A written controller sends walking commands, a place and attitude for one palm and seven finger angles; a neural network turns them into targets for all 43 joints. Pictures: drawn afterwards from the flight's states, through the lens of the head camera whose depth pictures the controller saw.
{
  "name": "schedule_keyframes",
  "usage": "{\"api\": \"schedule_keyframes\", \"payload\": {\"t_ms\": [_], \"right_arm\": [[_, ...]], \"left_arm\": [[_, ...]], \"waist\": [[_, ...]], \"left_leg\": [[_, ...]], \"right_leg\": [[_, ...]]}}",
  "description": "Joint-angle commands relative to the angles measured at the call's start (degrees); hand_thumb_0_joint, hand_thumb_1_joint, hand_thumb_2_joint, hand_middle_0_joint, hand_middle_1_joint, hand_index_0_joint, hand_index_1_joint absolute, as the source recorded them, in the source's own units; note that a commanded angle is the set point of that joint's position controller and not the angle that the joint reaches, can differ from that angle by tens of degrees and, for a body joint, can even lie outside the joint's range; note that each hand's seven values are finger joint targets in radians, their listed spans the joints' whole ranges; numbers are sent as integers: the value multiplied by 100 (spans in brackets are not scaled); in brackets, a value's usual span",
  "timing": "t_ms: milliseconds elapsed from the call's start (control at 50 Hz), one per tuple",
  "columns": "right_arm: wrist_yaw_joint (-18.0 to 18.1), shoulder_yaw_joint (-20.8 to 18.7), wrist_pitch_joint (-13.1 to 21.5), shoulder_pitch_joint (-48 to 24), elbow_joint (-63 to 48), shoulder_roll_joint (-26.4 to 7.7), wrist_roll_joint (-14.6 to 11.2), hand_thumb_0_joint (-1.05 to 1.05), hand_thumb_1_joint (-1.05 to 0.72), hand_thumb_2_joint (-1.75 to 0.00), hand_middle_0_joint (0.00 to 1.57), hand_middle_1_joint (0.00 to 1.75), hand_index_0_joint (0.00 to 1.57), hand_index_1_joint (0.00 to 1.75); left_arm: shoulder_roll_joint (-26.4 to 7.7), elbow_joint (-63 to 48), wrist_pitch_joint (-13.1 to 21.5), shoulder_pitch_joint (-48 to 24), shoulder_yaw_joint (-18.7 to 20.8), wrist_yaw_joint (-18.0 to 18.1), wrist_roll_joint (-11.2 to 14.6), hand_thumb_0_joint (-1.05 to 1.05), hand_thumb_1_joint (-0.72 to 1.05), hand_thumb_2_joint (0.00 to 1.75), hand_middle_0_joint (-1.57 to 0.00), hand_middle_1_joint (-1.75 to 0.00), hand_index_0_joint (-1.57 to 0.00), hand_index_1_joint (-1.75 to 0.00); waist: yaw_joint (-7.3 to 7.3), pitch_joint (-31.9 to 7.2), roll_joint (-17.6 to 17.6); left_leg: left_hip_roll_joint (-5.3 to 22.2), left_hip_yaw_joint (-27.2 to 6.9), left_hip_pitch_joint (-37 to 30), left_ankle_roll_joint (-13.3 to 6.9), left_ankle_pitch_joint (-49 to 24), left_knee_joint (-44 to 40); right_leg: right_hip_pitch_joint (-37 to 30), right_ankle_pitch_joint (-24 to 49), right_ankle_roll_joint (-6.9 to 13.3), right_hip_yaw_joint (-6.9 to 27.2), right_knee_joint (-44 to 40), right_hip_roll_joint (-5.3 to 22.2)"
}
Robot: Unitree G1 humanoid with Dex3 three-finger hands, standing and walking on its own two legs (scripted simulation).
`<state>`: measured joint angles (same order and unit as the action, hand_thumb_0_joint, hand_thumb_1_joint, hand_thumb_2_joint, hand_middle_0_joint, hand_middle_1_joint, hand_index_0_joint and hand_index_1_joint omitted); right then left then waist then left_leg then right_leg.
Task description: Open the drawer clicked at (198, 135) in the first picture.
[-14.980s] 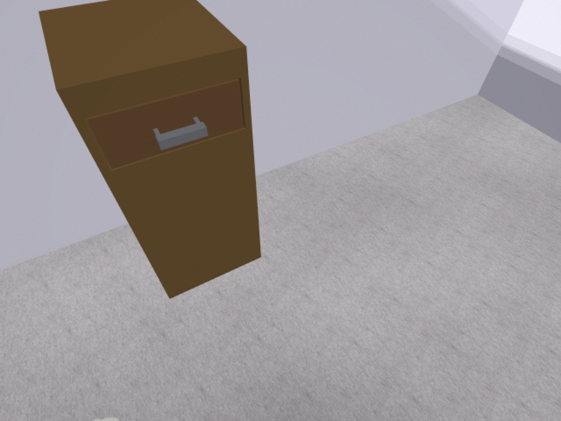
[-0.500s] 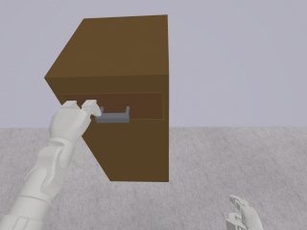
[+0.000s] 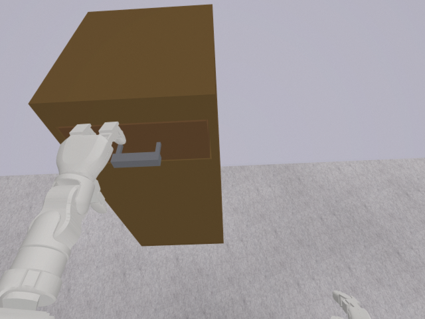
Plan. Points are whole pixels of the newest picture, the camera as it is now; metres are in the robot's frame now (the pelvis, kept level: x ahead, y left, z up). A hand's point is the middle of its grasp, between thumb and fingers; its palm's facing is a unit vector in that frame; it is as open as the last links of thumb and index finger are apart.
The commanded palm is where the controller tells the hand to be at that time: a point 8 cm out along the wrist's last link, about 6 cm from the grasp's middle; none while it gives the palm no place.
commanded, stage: move the hooked fingers above the handle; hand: left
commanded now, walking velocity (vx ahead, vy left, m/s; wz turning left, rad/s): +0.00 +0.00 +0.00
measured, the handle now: (137, 153) +0.48 +0.24 -0.02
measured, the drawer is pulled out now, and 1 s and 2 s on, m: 0.00 0.00 0.00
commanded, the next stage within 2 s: none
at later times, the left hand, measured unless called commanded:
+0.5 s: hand (105, 157) +0.41 +0.27 +0.05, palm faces +0.05 -0.03 -1.00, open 13.8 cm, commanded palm +0.37 +0.26 +0.11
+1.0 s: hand (117, 154) +0.43 +0.25 +0.04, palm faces -0.01 -0.01 -1.00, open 13.8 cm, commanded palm +0.39 +0.26 +0.10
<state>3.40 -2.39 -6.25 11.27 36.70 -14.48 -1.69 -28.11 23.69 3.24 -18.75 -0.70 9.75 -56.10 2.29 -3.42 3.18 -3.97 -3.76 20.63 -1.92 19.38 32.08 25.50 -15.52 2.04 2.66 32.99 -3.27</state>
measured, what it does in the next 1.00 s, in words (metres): stands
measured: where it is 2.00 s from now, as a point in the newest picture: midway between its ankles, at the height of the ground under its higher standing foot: outside the picture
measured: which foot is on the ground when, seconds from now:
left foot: down 0.00-1.00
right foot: down 0.00-1.00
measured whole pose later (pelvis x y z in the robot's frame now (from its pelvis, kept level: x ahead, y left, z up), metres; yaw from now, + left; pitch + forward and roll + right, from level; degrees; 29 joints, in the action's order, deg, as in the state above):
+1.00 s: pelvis +0.00 +0.02 -0.01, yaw -1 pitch +13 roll +0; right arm 1.8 -2.5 -8.1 15.8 37.8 -14.1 -1.2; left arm -25.0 43.8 -0.5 -33.1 -3.5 14.1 -59.5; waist -0.3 -6.5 3.5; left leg -4.4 -2.4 27.0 -3.1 21.0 35.9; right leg 31.6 -16.4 0.9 3.7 35.6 -3.1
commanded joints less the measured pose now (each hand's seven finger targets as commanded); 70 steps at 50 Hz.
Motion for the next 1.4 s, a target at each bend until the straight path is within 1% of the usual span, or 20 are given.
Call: {"api": "schedule_keyframes", "payload": {"t_ms": [0, 100, 260, 320, 400, 500, 580, 660, 700, 740, 800, 820, 860, 980, 1080, 1140, 1220, 1260, 1320, 1380], "right_arm": [[11, -184, 170, -234, -770, -687, 14, 0, -90, -90, 20, 30, 20, 30], [18, -197, 160, -97, -790, -745, 11, 0, -90, -90, 20, 30, 20, 30], [-23, -265, 202, 188, -602, -665, 59, 0, -90, -90, 20, 30, 20, 30], [-85, -268, 184, 257, -567, -656, 83, 0, -90, -90, 20, 30, 20, 30], [-186, -267, 119, 259, -533, -690, 67, 0, -90, -90, 20, 30, 20, 30], [-215, -281, 29, 255, -635, -764, 40, 0, -90, -90, 20, 30, 20, 30], [-143, -294, 28, 374, -568, -748, 86, 0, -90, -90, 20, 30, 20, 30], [-114, -297, 60, 468, -463, -686, 122, 0, -90, -90, 20, 30, 20, 30], [-116, -271, 53, 511, -380, -693, 140, 0, -90, -90, 20, 30, 20, 30], [-134, -248, 57, 522, -338, -654, 125, 0, -90, -90, 20, 30, 20, 30], [-134, -234, 35, 500, -366, -697, 138, 0, -90, -90, 20, 30, 20, 30], [-122, -220, 21, 492, -401, -700, 138, 0, -90, -90, 20, 30, 20, 30], [-129, -247, 15, 499, -480, -692, 118, 0, -90, -90, 20, 30, 20, 30], [-62, -245, -47, 483, -566, -780, 51, 0, -90, -90, 20, 30, 20, 30], [-15, -299, 28, 483, -603, -745, 64, 0, -90, -90, 20, 30, 20, 30], [-15, -329, 84, 532, -517, -702, 81, 0, -90, -90, 20, 30, 20, 30], [-50, -351, 127, 527, -413, -684, 75, 0, -90, -90, 20, 30, 20, 30], [-56, -331, 143, 514, -341, -710, 48, 0, -90, -90, 20, 30, 20, 30], [-42, -281, 124, 507, -360, -767, 5, 0, -90, -90, 20, 30, 20, 30], [-14, -259, 90, 532, -430, -791, 13, 0, -90, -90, 20, 30, 20, 30]], "left_arm": [[-1497, -730, -328, -1723, 687, 238, -4, 0, -50, 30, -30, -120, -30, -120], [-1046, -754, -294, -2063, 162, -52, 88, 0, -50, 30, -30, -120, -30, -120], [-1240, -722, 120, -2802, 407, 374, -194, 0, -50, 30, -30, -120, -30, -120], [-1387, -496, -21, -2731, 648, 626, -221, 0, -50, 30, -30, -120, -30, -120], [-1067, 47, -450, -2331, 444, 668, -218, 0, -50, 30, -30, -120, -30, -120], [-480, -133, -691, -2587, -274, 316, -172, 0, -50, 30, -30, -120, -30, -120], [-591, -323, -381, -3210, -297, 218, -196, 0, -50, 30, -30, -120, -30, -120], [-784, -261, -11, -3542, -45, 470, -305, 0, -50, 30, -30, -120, -30, -120], [-1034, 187, -14, -3634, 225, 678, -375, 0, -50, 30, -30, -120, -30, -120], [-922, 652, -111, -3756, 172, 856, -433, 0, -50, 30, -30, -120, -30, -120], [-1291, 1113, -352, -3599, 475, 979, -447, 0, -50, 30, -30, -120, -30, -120], [-1462, 1140, -419, -3600, 549, 974, -483, 0, -50, 30, -30, -120, -30, -120], [-1146, 1148, -512, -3391, 294, 847, -391, 0, -50, 30, -30, -120, -30, -120], [-1162, 1101, -390, -3087, 229, 435, -258, 0, -50, 30, -30, -120, -30, -120], [-1368, 477, 115, -3194, 445, 481, -280, 0, -50, 30, -30, -120, -30, -120], [-1377, 216, 313, -3590, 434, 705, -364, 0, -50, 30, -30, -120, -30, -120], [-1341, 380, 213, -3611, 459, 971, -374, 0, -50, 30, -30, -120, -30, -120], [-1213, 821, 10, -3688, 319, 1000, -352, 0, -50, 30, -30, -120, -30, -120], [-1239, 1422, -303, -3664, 222, 861, -302, 0, -50, 30, -30, -120, -30, -120], [-1188, 1472, -368, -3748, 64, 607, -291, 0, -50, 30, -30, -120, -30, -120]], "waist": [[56, -1939, -288], [-161, -1866, -480], [-94, -2060, 120], [11, -2248, 129], [-7, -2063, -195], [-230, -2173, -322], [-336, -2205, -297], [-274, -2241, 68], [-223, -2032, 115], [-265, -1866, -50], [-129, -2171, -189], [-95, -2302, -170], [-117, -2529, -208], [-235, -2185, -663], [-195, -2304, -307], [-293, -2319, 42], [-305, -2382, 72], [-402, -2058, -127], [-413, -1831, -413], [-380, -2121, -425]], "left_leg": [[12, 374, 100, -31, -2092, -231], [72, 321, -40, -70, -2152, -149], [155, 98, -480, 150, -2793, 39], [167, 96, -426, 234, -3141, 65], [237, 111, -275, 290, -3412, 26], [306, 81, -555, 227, -3596, 88], [306, -3, -728, 196, -3314, 138], [293, -66, -774, 286, -3482, 235], [250, -24, -443, 310, -3162, 189], [207, 46, -124, 273, -2722, 171], [136, 182, 177, 189, -2374, 102], [131, 215, 224, 164, -2406, 98], [141, 302, 188, 101, -2554, 113], [151, 381, 424, -54, -2299, 51], [129, 358, 280, -93, -2270, 99], [133, 296, 104, -43, -2318, 154], [115, 281, 55, -3, -2326, 174], [116, 311, 232, -13, -1979, 119], [87, 366, 507, -54, -1553, 8], [83, 383, 423, -75, -1699, 9]], "right_leg": [[-1789, 1920, 42, -30, -168, 235], [-1485, 1880, 23, -113, -158, 213], [-798, 1593, 146, -263, 79, 129], [-936, 1801, 168, -277, 167, 116], [-944, 1898, 159, -325, 155, 96], [-840, 1908, 103, -315, 81, 119], [-636, 1655, 94, -307, 57, 117], [-402, 1565, 140, -327, 176, 99], [-374, 1435, 178, -357, 204, 74], [-327, 1345, 188, -383, 241, 62], [-774, 1417, 189, -290, 212, 75], [-926, 1563, 181, -245, 227, 97], [-1168, 1884, 150, -211, 212, 128], [-1376, 2104, 64, -101, 73, 173], [-1322, 2042, 81, -27, 84, 174], [-1006, 1836, 103, -76, 129, 152], [-906, 1727, 112, -134, 153, 131], [-774, 1483, 90, -166, 72, 138], [-880, 1220, 59, -145, -48, 168], [-1107, 1478, 51, -112, -40, 193]]}}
